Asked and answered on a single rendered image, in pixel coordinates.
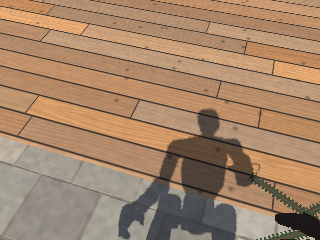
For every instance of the robot right hand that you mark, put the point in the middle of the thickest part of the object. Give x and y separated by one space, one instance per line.
306 223

